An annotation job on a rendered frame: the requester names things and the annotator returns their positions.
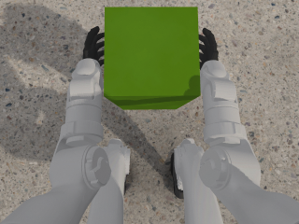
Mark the right robot forearm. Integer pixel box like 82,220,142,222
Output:
200,60,256,158

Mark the left robot upper arm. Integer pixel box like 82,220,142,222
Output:
0,145,111,224

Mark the robot left hand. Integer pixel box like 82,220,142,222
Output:
82,26,105,66

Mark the robot left thigh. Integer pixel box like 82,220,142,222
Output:
87,144,131,224

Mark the right robot shin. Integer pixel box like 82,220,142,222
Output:
176,138,205,189

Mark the left robot forearm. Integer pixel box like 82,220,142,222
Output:
49,58,104,176

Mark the robot right hand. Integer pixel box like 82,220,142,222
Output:
198,27,219,70

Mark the right robot upper arm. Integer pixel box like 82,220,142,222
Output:
198,146,299,224

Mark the carton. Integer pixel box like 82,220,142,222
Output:
104,7,201,110

